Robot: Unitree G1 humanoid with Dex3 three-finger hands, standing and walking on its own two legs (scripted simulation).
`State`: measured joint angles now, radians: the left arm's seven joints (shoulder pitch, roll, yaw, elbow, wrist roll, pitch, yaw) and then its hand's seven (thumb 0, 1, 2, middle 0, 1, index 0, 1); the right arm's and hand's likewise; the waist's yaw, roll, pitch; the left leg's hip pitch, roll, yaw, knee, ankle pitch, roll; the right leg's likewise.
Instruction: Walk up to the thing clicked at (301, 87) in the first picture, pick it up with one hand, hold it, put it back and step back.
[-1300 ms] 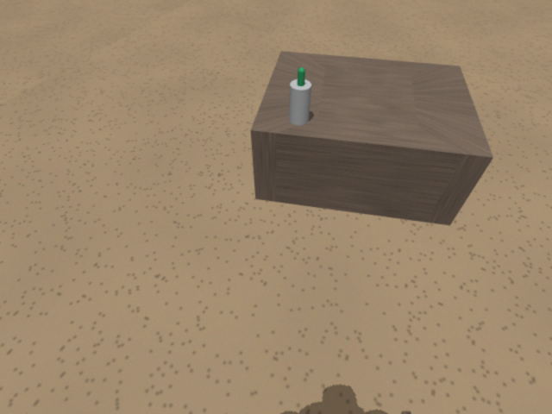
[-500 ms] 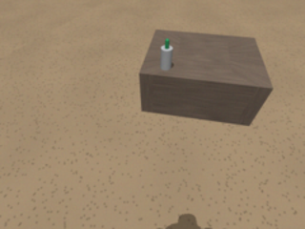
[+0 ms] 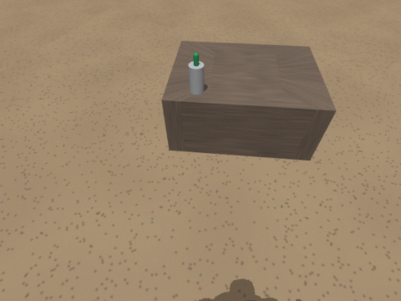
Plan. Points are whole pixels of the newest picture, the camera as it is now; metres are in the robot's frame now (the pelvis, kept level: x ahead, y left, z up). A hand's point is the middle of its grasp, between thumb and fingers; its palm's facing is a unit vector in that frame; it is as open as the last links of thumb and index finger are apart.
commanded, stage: walk up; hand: left
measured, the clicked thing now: (196, 72) +1.24 +0.03 -0.24
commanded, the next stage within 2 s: none
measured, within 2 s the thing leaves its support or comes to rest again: neither
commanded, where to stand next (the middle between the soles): +0.81 -0.12 m, yaw -9 degrees
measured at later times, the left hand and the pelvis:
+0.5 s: hand (113, 274) +0.22 +0.23 -0.17, palm faces -0.10 -0.94 -0.32, open 7.4 cm; pelvis +0.18 -0.04 -0.02, yaw -5 degrees
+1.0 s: hand (155, 159) +0.54 +0.16 -0.13, palm faces -0.18 -0.89 -0.41, open 7.4 cm; pelvis +0.38 -0.09 -0.02, yaw -10 degrees
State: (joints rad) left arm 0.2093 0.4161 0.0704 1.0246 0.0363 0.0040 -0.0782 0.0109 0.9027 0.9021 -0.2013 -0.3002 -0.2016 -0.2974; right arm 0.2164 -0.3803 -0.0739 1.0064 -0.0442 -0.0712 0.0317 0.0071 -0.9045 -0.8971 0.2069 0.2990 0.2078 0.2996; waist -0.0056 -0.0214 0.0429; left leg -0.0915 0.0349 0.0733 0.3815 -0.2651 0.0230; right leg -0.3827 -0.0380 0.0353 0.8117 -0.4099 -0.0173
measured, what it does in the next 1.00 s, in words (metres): walks ahead: right foot, then left foot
